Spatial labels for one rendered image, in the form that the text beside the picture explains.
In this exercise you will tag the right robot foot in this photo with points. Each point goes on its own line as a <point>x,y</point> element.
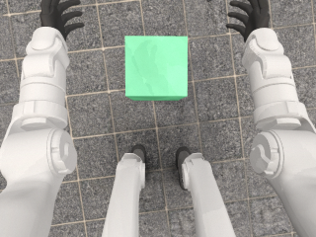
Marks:
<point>181,154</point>

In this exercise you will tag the robot left hand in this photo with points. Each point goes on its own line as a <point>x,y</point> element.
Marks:
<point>50,15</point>

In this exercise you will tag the left robot forearm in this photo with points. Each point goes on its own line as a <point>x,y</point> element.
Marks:
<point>43,84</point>

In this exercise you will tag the carton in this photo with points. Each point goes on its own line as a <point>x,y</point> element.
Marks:
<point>156,68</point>

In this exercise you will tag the robot right hand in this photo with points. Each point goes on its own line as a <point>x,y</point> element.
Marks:
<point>258,13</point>

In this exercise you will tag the left robot thigh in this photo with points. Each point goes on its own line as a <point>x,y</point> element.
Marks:
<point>122,219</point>

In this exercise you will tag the right robot forearm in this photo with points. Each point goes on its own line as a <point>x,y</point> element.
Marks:
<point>276,104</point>

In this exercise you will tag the left robot upper arm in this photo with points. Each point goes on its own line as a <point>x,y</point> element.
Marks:
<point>34,164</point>

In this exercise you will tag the right robot upper arm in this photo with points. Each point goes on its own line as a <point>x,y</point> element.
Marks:
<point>287,159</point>

